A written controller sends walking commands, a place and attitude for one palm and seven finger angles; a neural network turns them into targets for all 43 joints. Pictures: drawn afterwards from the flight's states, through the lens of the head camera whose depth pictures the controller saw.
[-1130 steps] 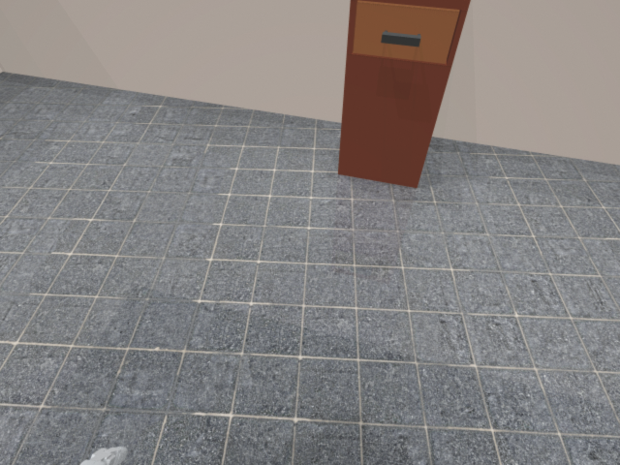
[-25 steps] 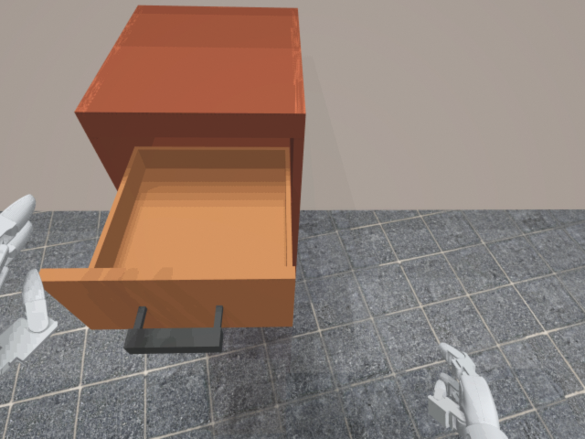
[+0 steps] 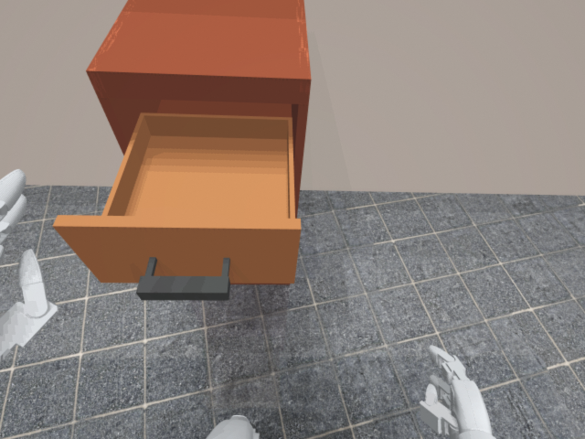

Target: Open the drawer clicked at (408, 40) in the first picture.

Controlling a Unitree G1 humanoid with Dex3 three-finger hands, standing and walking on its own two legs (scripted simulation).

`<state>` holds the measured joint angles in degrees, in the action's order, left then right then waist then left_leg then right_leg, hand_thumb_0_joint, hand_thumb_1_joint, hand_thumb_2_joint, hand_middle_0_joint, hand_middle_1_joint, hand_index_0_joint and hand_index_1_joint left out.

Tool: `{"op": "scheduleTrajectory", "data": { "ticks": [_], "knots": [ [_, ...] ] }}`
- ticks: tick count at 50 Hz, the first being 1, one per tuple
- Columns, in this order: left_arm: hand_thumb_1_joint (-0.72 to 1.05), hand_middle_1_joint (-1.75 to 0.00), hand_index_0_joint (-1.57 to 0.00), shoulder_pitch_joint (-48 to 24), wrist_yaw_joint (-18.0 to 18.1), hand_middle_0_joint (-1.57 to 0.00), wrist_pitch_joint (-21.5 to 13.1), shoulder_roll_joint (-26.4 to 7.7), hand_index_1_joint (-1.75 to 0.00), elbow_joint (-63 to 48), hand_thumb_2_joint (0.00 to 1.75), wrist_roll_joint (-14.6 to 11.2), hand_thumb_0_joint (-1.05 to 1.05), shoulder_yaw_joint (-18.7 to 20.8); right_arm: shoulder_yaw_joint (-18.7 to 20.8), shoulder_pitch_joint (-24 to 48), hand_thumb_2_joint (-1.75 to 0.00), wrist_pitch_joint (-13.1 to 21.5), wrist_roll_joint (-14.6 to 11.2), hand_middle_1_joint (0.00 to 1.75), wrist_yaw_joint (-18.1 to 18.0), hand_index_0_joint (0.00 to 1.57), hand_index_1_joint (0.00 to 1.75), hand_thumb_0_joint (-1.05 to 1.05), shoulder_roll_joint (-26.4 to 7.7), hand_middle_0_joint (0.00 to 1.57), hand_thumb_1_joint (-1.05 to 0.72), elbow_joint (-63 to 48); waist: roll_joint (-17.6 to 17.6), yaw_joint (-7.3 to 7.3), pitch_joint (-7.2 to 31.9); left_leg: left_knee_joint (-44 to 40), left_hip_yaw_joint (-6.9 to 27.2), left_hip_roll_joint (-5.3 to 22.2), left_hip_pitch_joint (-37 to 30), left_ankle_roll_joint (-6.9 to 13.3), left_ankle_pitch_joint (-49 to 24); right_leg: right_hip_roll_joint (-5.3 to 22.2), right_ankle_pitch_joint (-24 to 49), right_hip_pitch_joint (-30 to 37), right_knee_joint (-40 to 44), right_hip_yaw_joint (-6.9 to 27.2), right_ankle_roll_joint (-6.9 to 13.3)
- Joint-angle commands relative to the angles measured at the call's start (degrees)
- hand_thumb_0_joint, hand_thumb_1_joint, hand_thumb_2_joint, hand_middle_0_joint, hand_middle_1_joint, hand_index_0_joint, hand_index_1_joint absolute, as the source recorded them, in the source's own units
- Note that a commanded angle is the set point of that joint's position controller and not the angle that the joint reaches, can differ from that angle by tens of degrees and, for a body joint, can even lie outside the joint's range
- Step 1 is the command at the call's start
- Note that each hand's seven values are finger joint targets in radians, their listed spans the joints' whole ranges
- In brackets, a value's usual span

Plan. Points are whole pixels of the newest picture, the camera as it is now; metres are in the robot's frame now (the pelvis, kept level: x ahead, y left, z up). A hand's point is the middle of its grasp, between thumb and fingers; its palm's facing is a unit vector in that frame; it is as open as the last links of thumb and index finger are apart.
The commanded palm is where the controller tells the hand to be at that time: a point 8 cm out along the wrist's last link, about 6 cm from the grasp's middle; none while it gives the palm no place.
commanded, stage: step back with the hand held close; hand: left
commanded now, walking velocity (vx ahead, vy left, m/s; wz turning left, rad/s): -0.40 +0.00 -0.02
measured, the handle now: (187, 275) +0.35 +0.19 -0.05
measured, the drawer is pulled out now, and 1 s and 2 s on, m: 0.30 0.30 0.30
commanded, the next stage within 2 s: stop stepping back and stand still in 0.24 s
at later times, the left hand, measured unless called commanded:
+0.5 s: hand out of the picture +0.09 +0.21 +0.18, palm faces +0.25 -0.85 -0.47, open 7.4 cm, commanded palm +0.03 +0.27 +0.19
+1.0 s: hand out of the picture +0.02 +0.23 +0.18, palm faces +0.37 -0.83 -0.42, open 7.4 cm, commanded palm -0.03 +0.27 +0.19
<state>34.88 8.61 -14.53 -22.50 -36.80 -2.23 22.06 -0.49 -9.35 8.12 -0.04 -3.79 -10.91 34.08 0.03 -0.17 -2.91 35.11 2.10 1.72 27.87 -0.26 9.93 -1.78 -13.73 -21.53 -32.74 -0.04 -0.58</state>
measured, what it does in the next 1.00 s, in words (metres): walks backwards: right foot, then left foot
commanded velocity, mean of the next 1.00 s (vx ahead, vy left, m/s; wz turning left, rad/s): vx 0.00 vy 0.02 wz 0.00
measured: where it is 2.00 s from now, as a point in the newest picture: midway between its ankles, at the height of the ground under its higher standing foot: outside the picture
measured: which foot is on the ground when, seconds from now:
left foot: down 0.00-0.44, up 0.46-0.62, down 0.64-1.00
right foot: down 0.00-0.12, up 0.14-0.42, down 0.44-1.00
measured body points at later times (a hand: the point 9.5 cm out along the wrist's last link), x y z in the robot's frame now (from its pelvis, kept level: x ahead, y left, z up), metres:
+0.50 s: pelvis -0.11 -0.01 +0.00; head -0.08 +0.00 +0.45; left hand +0.07 +0.25 +0.21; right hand +0.07 -0.23 -0.08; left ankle +0.00 +0.10 -0.69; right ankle -0.18 -0.12 -0.73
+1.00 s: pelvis -0.17 +0.00 +0.01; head -0.17 +0.00 +0.46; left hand -0.01 +0.27 +0.20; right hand -0.02 -0.24 -0.08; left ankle -0.11 +0.11 -0.72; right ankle -0.18 -0.12 -0.72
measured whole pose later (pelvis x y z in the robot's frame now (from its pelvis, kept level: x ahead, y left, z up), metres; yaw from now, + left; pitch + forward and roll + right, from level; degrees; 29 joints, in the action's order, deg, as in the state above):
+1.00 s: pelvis -0.17 +0.00 +0.01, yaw -1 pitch -1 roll -1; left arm 36.9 9.2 -12.0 -21.1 -33.9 -2.2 20.4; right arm -0.6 -13.5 5.7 -0.5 -3.9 -11.6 36.6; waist 0.4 0.6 0.6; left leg 34.5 -0.9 1.5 20.3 1.6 17.1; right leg 0.3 -17.4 -12.5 -30.7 -4.6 0.8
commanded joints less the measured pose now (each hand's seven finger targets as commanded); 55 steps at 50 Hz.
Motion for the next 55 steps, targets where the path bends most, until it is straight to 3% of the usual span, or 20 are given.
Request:
{"op": "scheduleTrajectory", "data": {
  "ticks": [1,4,6,7,8,11,17,20,22,23,25,30,32,34,35,40,43,46,49,55],
  "knots": [
    [0.90,-0.30,-0.20,2.42,0.95,-0.20,-3.03,-9.26,-0.30,-11.29,0.90,-0.81,0.00,6.97,4.12,3.98,-0.90,2.16,-1.02,0.30,-0.12,0.20,0.30,0.00,-6.96,0.20,-0.90,-7.85,-7.29,0.70,13.65,8.37,-1.02,-2.56,-13.33,-0.27,7.70,17.41,8.67,-2.80,14.53,12.44,8.31],
    [0.90,-0.30,-0.20,2.12,0.93,-0.20,-1.75,-8.89,-0.30,-10.21,0.90,-0.42,0.00,7.69,3.46,6.04,-0.90,0.66,-0.60,0.30,-0.64,0.20,0.30,0.00,-6.22,0.20,-0.90,-7.92,-5.17,0.85,7.97,-4.51,1.32,0.20,-12.32,0.72,3.21,11.99,5.88,-4.64,10.33,6.87,5.06],
    [0.90,-0.30,-0.20,2.66,0.88,-0.20,-2.73,-9.59,-0.30,-12.21,0.90,-0.04,0.00,7.84,3.34,6.84,-0.90,1.27,-0.21,0.30,-1.04,0.20,0.30,0.00,-7.88,0.20,-0.90,-9.72,12.90,0.22,9.32,-20.48,14.37,12.64,-4.19,4.62,1.84,1.08,-6.67,1.85,-8.27,-1.14,0.27],
    [0.90,-0.30,-0.20,2.26,1.05,-0.20,-3.07,-9.12,-0.30,-13.60,0.90,0.12,0.00,7.38,3.64,5.54,-0.90,2.21,1.14,0.30,-1.15,0.20,0.30,0.00,-7.70,0.20,-0.90,-10.04,17.36,1.20,10.65,-27.33,21.50,18.33,1.99,7.75,8.58,-2.32,-17.35,5.47,-23.32,0.10,-0.22],
    [0.90,-0.30,-0.20,1.53,1.94,-0.20,-3.29,-8.67,-0.30,-14.70,0.90,0.22,0.00,7.17,3.78,3.70,-0.90,2.97,2.67,0.30,-1.52,0.20,0.30,0.00,-6.82,0.20,-0.90,-8.63,13.00,1.28,10.45,-25.06,21.78,19.34,1.12,9.47,3.56,-2.63,-18.93,2.50,-30.95,3.65,0.32],
    [0.90,-0.30,-0.20,2.52,1.98,-0.20,-2.24,-7.02,-0.30,-13.84,0.90,-0.52,0.00,4.99,4.21,3.28,-0.90,4.32,1.13,0.30,-0.43,0.20,0.30,0.00,-7.88,0.20,-0.90,-6.36,9.85,-0.18,14.33,-15.02,8.90,14.38,-14.81,8.66,-16.70,-0.56,-15.74,-5.42,-30.25,2.55,-0.43],
    [0.90,-0.30,-0.20,-1.51,0.31,-0.20,-1.47,-9.85,-0.30,-14.07,0.90,-1.99,0.00,6.39,2.06,4.73,-0.90,4.64,0.60,0.30,1.03,0.20,0.30,0.00,-7.90,0.20,-0.90,-5.98,13.58,-0.11,12.29,-21.34,10.36,12.16,-9.72,6.63,8.20,-0.79,-16.28,4.17,-11.03,-1.37,1.10],
    [0.90,-0.30,-0.20,3.24,-0.78,-0.20,-0.52,-11.57,-0.30,-13.45,0.90,-2.28,0.00,8.73,2.15,4.50,-0.90,2.81,-0.33,0.30,1.58,0.20,0.30,0.00,-7.92,0.20,-0.90,-8.32,12.21,-0.44,12.38,-13.63,1.42,4.15,-7.19,1.39,17.32,-0.20,-7.20,13.92,12.65,-5.26,3.17],
    [0.90,-0.30,-0.20,2.54,-0.69,-0.20,-1.73,-14.61,-0.30,-14.66,0.90,-2.63,0.00,11.21,2.29,3.90,-0.90,1.00,-1.09,0.30,1.18,0.20,0.30,0.00,-6.58,0.20,-0.90,-8.54,-8.05,0.48,10.49,23.21,-5.95,-4.22,-12.09,-1.71,15.00,17.69,2.53,-0.36,23.96,7.59,9.88],
    [0.90,-0.30,-0.20,1.50,-0.68,-0.20,-0.48,-11.92,-0.30,-12.17,0.90,-2.76,0.00,8.92,2.73,3.29,-0.90,0.81,-2.19,0.30,0.74,0.20,0.30,0.00,-6.51,0.20,-0.90,-8.78,-15.69,0.51,7.53,36.32,-1.25,-6.10,-2.45,-1.67,15.99,23.66,5.70,-2.37,22.59,16.10,13.37],
    [0.90,-0.30,-0.20,0.71,-0.38,-0.20,0.75,-9.03,-0.30,-9.77,0.90,-2.03,0.00,8.65,2.54,4.58,-0.90,-0.22,-2.50,0.30,0.42,0.20,0.30,0.00,-5.12,0.20,-0.90,-8.59,-12.80,2.62,4.18,37.85,3.14,-1.41,2.62,-0.73,14.97,21.42,15.67,0.73,16.63,9.77,12.59],
    [0.90,-0.30,-0.20,3.07,1.44,-0.20,-0.70,-7.05,-0.30,-7.86,0.90,0.82,0.00,5.75,1.55,3.36,-0.90,1.08,-0.91,0.30,-0.87,0.20,0.30,0.00,-6.24,0.20,-0.90,-6.83,-1.46,2.31,6.31,-15.00,-5.08,-0.83,-10.63,2.17,1.20,13.08,23.00,14.91,5.77,1.63,4.84],
    [0.90,-0.30,-0.20,0.37,1.78,-0.20,-1.56,-8.18,-0.30,-12.90,0.90,0.47,0.00,4.78,3.18,2.58,-0.90,2.75,-0.82,0.30,-0.74,0.20,0.30,0.00,-8.84,0.20,-0.90,-8.52,6.66,0.39,9.95,-14.13,3.31,7.85,-19.76,4.56,-17.60,7.64,13.51,11.46,0.86,-0.23,0.73],
    [0.90,-0.30,-0.20,2.74,1.64,-0.20,-1.16,-10.09,-0.30,-12.06,0.90,0.74,0.00,6.51,3.08,1.82,-0.90,2.60,-0.92,0.30,-0.34,0.20,0.30,0.00,-7.55,0.20,-0.90,-7.65,8.78,0.79,11.23,-10.78,6.62,8.96,-20.78,5.11,-19.40,4.90,2.77,8.01,2.57,-2.72,0.20],
    [0.90,-0.30,-0.20,3.42,1.37,-0.20,-1.07,-10.16,-0.30,-14.36,0.90,0.50,0.00,6.73,2.65,2.51,-0.90,2.41,-0.64,0.30,-0.24,0.20,0.30,0.00,-7.34,0.20,-0.90,-7.92,12.61,0.79,10.88,-12.81,6.81,8.26,-19.52,4.09,-16.52,4.62,-0.35,8.00,2.20,-3.22,0.35],
    [0.90,-0.30,-0.20,4.77,1.50,-0.20,-1.07,-9.35,-0.30,-10.70,0.90,-0.12,0.00,7.36,2.83,2.32,-0.90,2.46,-1.31,0.30,0.04,0.20,0.30,0.00,-8.22,0.20,-0.90,-7.27,2.99,1.47,5.75,-15.34,5.01,5.55,-5.63,3.80,17.11,4.60,-6.43,12.98,9.53,-1.84,1.25],
    [0.90,-0.30,-0.20,2.91,1.41,-0.20,-0.77,-7.90,-0.30,-7.78,0.90,-0.08,0.00,6.16,3.16,1.73,-0.90,1.21,-0.93,0.30,-0.23,0.20,0.30,0.00,-7.87,0.20,-0.90,-7.23,0.50,2.37,3.17,-7.01,0.42,1.70,-6.63,2.88,19.39,8.50,-19.05,4.40,15.26,5.18,4.62],
    [0.90,-0.30,-0.20,-0.98,1.60,-0.20,-0.09,-7.43,-0.30,-6.73,0.90,-0.18,0.00,4.87,2.87,0.64,-0.90,0.51,-0.84,0.30,-0.49,0.20,0.30,0.00,-7.45,0.20,-0.90,-6.34,-6.36,2.81,3.19,1.28,-3.35,-0.28,-10.43,2.26,12.61,13.63,-15.79,1.17,17.43,9.15,7.52],
    [0.90,-0.30,-0.20,-3.18,1.75,-0.20,0.19,-7.14,-0.30,-5.88,0.90,0.16,0.00,3.88,2.44,1.37,-0.90,0.44,-0.60,0.30,-0.83,0.20,0.30,0.00,-7.24,0.20,-0.90,-6.32,-3.55,2.49,2.37,-3.94,-2.33,0.67,-12.97,2.74,11.50,11.90,-13.72,0.62,14.10,5.32,6.07],
    [0.90,-0.30,-0.20,-3.46,1.80,-0.20,0.14,-8.48,-0.30,-8.67,0.90,1.44,0.00,4.88,1.52,3.49,-0.90,1.04,-0.71,0.30,-1.18,0.20,0.30,0.00,-7.00,0.20,-0.90,-8.11,10.73,1.21,0.41,-23.47,12.09,9.13,-2.28,5.92,29.92,2.03,-10.68,8.79,0.75,-3.41,1.12]
  ]
}}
